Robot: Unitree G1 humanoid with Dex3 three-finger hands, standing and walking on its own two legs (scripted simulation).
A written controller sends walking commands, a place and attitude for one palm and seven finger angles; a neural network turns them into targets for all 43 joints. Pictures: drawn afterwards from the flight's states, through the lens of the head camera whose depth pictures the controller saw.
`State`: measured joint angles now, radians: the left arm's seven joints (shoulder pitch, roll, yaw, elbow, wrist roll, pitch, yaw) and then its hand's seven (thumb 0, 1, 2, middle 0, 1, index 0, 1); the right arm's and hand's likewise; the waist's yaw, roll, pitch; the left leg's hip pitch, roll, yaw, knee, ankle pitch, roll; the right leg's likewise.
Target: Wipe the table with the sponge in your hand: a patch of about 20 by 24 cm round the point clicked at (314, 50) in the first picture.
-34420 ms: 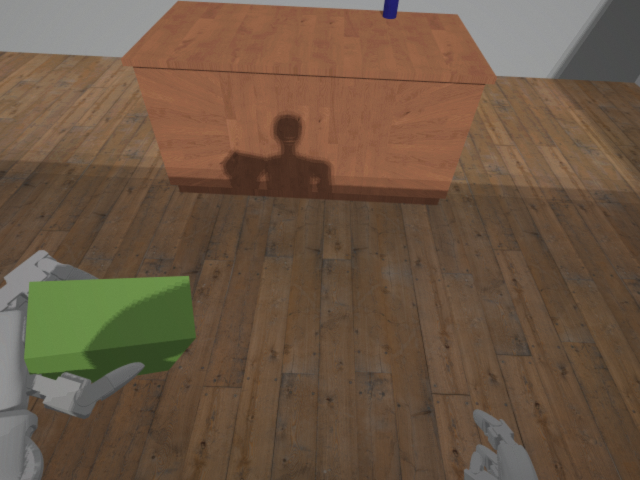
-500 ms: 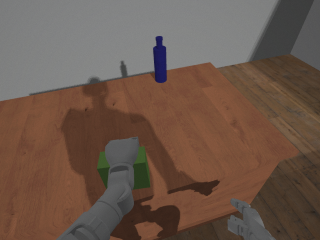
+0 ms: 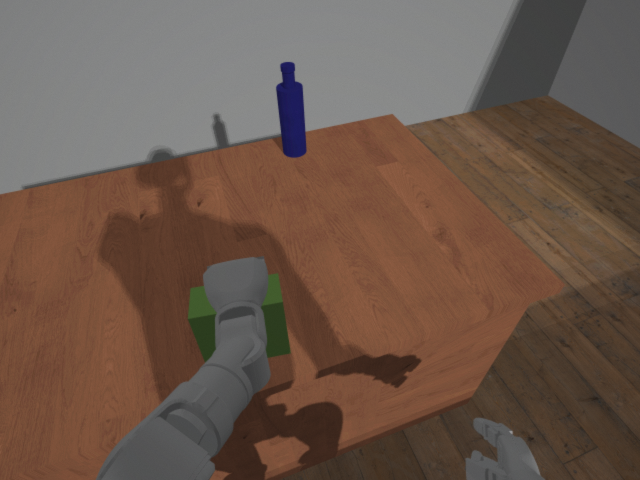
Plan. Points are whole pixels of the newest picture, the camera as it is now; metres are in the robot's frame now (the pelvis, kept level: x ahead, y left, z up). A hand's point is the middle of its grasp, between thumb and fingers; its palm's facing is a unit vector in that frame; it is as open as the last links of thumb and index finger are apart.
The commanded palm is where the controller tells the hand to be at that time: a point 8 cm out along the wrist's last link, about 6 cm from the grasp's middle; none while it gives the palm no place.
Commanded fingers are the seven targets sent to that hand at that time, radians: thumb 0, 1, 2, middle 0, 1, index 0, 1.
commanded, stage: wipe forward along the third lane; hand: left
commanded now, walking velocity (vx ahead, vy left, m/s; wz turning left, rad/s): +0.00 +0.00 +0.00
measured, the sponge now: (244, 330) +0.35 +0.15 -0.05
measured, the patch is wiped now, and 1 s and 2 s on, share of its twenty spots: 0.85 0.95 1.00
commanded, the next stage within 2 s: wipe back along the third lane in 1.28 s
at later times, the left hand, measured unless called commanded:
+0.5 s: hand (234, 279) +0.41 +0.17 +0.00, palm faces -0.11 -0.01 -0.99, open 10.1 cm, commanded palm +0.39 +0.17 +0.04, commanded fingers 0.00 0.10 1.30 -1.20 -1.60 -1.20 -1.60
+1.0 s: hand (230, 258) +0.45 +0.19 +0.00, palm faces -0.11 -0.01 -0.99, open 10.1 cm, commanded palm +0.44 +0.18 +0.04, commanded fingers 0.00 0.10 1.30 -1.20 -1.60 -1.20 -1.60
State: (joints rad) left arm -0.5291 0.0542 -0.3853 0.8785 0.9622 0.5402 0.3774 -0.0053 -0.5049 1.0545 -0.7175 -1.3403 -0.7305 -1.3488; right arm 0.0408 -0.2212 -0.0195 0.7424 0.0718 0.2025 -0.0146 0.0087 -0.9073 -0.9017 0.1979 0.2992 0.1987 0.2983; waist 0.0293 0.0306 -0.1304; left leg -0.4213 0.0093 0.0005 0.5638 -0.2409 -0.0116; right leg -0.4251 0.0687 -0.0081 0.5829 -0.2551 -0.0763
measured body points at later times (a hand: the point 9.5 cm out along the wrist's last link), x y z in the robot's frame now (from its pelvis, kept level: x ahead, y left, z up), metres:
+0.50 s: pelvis -0.01 +0.00 -0.01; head +0.03 -0.01 +0.44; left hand +0.41 +0.17 +0.06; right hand +0.12 -0.25 -0.14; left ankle +0.03 +0.13 -0.73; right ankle +0.02 -0.07 -0.73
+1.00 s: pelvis +0.01 +0.03 -0.01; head +0.06 +0.03 +0.44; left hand +0.45 +0.19 +0.06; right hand +0.11 -0.22 -0.14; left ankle +0.03 +0.13 -0.73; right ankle +0.02 -0.07 -0.73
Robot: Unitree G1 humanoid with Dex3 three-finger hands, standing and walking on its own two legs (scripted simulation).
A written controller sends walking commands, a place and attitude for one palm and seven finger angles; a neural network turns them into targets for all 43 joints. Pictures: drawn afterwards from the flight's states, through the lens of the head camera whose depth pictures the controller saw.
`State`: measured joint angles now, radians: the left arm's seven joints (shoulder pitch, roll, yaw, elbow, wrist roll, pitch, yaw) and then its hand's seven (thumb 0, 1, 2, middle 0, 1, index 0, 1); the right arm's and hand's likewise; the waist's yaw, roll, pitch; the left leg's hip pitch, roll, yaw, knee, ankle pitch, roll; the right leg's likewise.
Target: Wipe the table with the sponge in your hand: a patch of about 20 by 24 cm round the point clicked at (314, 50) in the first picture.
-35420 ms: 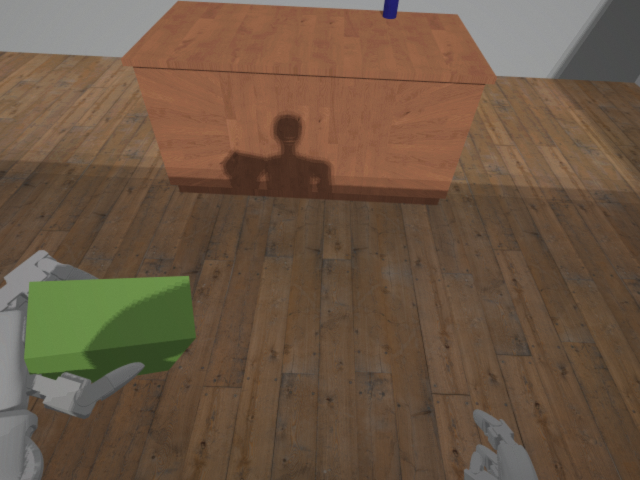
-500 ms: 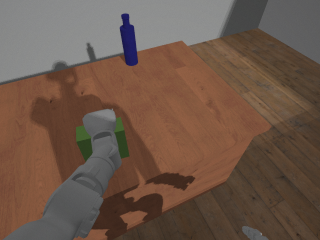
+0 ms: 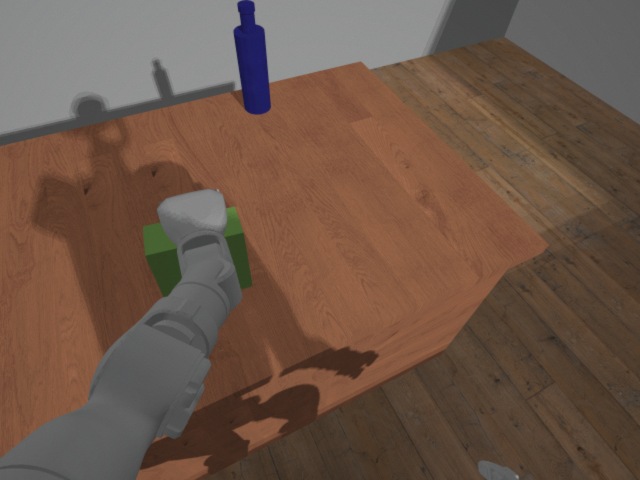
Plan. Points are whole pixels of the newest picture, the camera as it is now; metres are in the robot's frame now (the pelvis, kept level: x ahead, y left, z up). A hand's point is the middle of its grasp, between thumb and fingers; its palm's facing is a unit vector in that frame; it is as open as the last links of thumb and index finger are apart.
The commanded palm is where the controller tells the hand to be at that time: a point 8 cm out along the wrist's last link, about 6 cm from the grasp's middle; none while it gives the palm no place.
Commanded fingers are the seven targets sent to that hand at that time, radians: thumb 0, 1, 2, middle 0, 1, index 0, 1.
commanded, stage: wipe forward along the third lane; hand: left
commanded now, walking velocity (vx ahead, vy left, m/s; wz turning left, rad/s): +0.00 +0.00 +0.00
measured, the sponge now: (204, 267) +0.43 +0.17 -0.04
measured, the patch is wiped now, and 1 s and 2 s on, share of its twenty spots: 0.95 1.00 1.00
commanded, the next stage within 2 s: wipe back along the third lane in 0.28 s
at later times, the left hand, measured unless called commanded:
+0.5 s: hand (193, 217) +0.49 +0.19 +0.01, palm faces -0.11 +0.01 -0.99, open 10.1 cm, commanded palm +0.46 +0.17 +0.05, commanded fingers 0.00 0.10 1.30 -1.20 -1.60 -1.20 -1.60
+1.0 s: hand (200, 239) +0.44 +0.17 +0.01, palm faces -0.07 -0.01 -1.00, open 10.2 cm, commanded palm +0.40 +0.15 +0.05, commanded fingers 0.00 0.10 1.30 -1.20 -1.60 -1.20 -1.60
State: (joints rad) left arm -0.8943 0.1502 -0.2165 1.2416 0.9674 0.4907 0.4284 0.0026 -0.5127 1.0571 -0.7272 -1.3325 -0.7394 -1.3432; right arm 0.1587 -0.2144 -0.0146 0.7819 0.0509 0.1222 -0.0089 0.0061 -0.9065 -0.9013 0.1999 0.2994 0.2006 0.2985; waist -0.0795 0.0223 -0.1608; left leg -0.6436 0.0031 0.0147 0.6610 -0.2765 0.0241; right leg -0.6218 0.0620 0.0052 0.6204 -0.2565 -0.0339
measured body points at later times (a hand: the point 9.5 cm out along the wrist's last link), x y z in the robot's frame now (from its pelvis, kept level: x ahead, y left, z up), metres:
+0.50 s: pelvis +0.01 +0.01 -0.01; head +0.09 +0.03 +0.43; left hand +0.49 +0.18 +0.07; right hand +0.04 -0.25 -0.14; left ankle +0.02 +0.10 -0.72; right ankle +0.02 -0.10 -0.72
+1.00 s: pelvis +0.03 +0.02 +0.01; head +0.07 +0.03 +0.45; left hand +0.44 +0.17 +0.07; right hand +0.18 -0.22 -0.12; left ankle +0.02 +0.10 -0.72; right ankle +0.02 -0.10 -0.72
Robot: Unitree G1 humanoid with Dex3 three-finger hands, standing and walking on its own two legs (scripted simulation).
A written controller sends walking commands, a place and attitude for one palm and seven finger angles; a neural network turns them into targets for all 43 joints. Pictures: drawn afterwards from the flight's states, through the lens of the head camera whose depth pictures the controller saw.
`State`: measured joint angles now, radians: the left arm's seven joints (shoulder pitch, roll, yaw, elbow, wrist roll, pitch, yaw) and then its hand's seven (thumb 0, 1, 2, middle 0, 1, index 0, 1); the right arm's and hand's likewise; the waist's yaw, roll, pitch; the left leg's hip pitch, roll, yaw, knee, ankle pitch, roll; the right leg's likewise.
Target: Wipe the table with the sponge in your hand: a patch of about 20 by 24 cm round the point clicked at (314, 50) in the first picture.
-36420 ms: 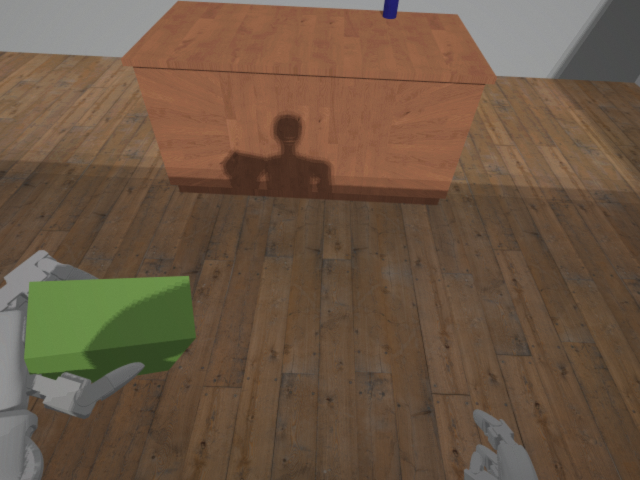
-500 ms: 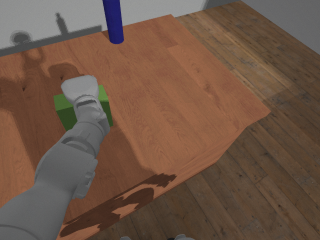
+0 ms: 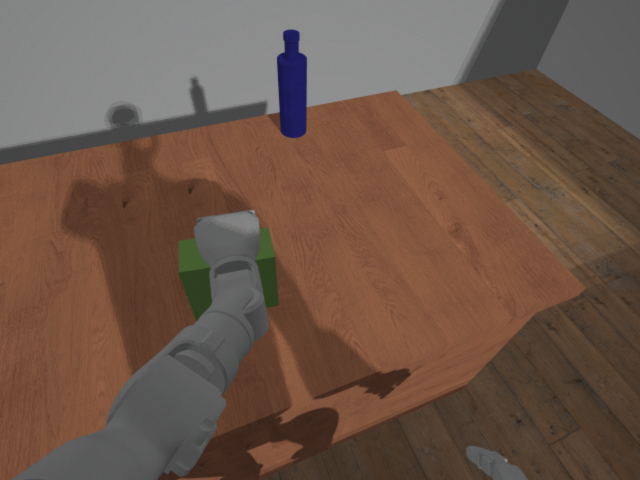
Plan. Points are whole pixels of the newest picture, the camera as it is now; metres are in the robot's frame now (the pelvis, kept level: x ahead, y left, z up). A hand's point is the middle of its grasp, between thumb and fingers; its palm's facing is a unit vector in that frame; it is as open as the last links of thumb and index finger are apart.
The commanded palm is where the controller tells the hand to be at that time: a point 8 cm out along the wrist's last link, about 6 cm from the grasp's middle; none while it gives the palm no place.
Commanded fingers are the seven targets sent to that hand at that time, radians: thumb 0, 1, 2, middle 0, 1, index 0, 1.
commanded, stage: wipe back along the third lane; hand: left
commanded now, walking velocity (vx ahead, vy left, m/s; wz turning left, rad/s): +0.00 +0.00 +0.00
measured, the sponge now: (233, 283) +0.41 +0.16 -0.04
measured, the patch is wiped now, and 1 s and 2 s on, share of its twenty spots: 1.00 1.00 1.00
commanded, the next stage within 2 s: slide back across to the middle lane in 1.14 s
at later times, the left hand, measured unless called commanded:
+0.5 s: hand (242, 296) +0.35 +0.13 +0.01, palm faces -0.07 -0.02 -1.00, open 10.2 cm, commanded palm +0.31 +0.11 +0.04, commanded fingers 0.00 0.10 1.30 -1.20 -1.60 -1.20 -1.60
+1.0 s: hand (254, 325) +0.31 +0.11 +0.01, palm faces -0.05 -0.04 -1.00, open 10.2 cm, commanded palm +0.26 +0.09 +0.04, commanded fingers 0.00 0.10 1.30 -1.20 -1.60 -1.20 -1.60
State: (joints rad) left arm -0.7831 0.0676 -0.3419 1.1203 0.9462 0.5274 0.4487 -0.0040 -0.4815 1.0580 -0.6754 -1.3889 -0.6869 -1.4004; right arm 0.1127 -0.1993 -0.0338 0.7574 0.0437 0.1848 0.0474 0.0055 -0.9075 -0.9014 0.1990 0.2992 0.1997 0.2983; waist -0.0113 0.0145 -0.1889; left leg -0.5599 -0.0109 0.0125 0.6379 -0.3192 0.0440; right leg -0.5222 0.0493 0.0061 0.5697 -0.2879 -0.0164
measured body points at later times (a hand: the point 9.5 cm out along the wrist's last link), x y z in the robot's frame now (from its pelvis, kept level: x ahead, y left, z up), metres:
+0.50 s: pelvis -0.02 -0.02 +0.01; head -0.01 -0.02 +0.46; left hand +0.35 +0.13 +0.06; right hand +0.15 -0.24 -0.11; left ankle -0.01 +0.09 -0.72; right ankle -0.02 -0.12 -0.72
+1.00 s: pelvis -0.02 -0.03 +0.01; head -0.04 -0.05 +0.46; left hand +0.31 +0.11 +0.06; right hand +0.18 -0.25 -0.09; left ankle -0.01 +0.09 -0.72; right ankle -0.02 -0.12 -0.72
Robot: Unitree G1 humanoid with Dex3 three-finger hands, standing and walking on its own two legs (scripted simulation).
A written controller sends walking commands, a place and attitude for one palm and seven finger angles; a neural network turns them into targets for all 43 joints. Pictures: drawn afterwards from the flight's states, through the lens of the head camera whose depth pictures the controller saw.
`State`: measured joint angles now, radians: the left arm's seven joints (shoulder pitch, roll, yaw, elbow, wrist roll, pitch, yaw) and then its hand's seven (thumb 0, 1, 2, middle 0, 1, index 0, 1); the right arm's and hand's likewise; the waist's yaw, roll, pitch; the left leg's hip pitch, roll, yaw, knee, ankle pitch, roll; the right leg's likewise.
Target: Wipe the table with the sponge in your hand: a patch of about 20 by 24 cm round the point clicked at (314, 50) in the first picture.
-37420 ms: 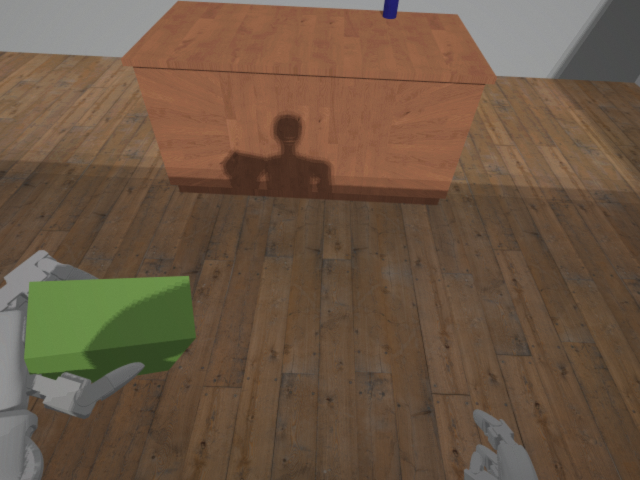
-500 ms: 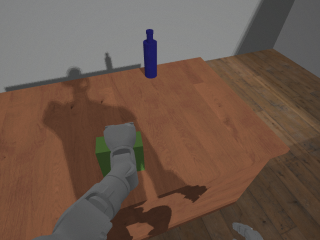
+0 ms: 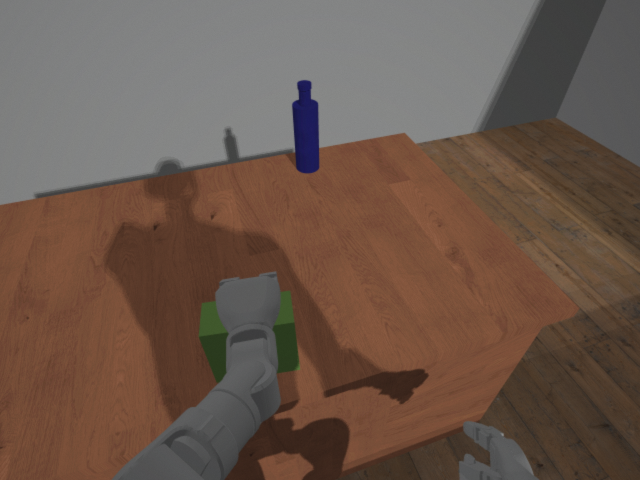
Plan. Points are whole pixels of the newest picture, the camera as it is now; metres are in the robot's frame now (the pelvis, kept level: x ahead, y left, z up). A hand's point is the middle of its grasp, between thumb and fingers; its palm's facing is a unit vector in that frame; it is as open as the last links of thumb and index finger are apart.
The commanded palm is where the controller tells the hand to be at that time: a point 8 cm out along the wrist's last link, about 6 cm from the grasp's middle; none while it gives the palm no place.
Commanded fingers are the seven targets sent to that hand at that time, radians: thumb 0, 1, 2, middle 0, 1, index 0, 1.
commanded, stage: wipe back along the third lane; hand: left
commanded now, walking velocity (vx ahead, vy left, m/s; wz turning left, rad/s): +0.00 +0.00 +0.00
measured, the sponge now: (254, 345) +0.33 +0.14 -0.05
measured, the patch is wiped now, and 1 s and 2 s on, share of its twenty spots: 1.00 1.00 1.00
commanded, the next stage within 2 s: slide back across to the middle lane in 0.14 s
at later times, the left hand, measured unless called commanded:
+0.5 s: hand (249, 333) +0.32 +0.14 +0.00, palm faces -0.05 -0.10 -0.99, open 10.1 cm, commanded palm +0.27 +0.15 +0.05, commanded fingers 0.00 0.10 1.30 -1.20 -1.60 -1.20 -1.60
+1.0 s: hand (214, 341) +0.30 +0.19 +0.00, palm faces -0.05 -0.11 -0.99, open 10.1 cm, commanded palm +0.26 +0.19 +0.06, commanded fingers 0.00 0.10 1.30 -1.20 -1.60 -1.20 -1.60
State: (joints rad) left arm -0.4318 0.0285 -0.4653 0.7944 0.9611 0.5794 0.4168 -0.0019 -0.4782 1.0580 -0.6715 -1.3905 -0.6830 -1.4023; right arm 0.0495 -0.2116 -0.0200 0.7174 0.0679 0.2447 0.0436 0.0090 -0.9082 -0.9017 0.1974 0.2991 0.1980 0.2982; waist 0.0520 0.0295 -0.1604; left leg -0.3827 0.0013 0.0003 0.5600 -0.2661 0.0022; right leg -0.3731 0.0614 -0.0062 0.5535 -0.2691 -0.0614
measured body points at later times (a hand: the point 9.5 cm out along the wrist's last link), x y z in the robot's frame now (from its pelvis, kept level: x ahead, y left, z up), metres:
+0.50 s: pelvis +0.00 -0.01 +0.00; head -0.02 -0.03 +0.45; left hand +0.32 +0.14 +0.06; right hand +0.21 -0.22 -0.09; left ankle +0.01 +0.12 -0.73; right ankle +0.01 -0.08 -0.73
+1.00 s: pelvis +0.01 +0.00 +0.00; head -0.02 -0.03 +0.45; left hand +0.30 +0.19 +0.06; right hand +0.23 -0.22 -0.08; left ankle +0.01 +0.12 -0.73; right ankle +0.01 -0.08 -0.73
